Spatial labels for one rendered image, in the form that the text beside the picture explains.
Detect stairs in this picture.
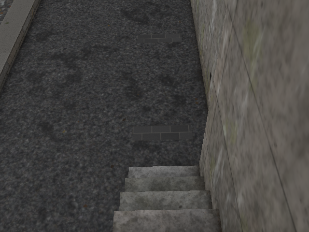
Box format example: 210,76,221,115
112,165,222,232

